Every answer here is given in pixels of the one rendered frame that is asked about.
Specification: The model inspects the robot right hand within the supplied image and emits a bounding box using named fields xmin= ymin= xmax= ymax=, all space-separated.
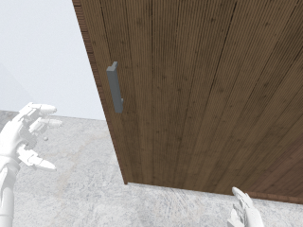
xmin=227 ymin=187 xmax=264 ymax=227

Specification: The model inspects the robot left hand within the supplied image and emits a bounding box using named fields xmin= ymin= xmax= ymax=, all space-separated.
xmin=0 ymin=102 xmax=64 ymax=172

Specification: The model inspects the left robot forearm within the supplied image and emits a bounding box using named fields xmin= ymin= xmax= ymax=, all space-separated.
xmin=0 ymin=155 xmax=21 ymax=227

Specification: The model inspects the handle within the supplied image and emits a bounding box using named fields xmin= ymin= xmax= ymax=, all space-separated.
xmin=106 ymin=61 xmax=124 ymax=114

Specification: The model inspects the wardrobe door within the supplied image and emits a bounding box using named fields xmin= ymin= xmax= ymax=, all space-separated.
xmin=246 ymin=132 xmax=303 ymax=199
xmin=80 ymin=0 xmax=303 ymax=196

